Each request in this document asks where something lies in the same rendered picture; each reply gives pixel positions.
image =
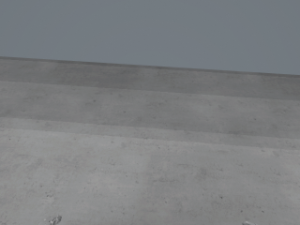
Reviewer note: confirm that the left robot hand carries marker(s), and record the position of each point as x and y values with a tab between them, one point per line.
51	220

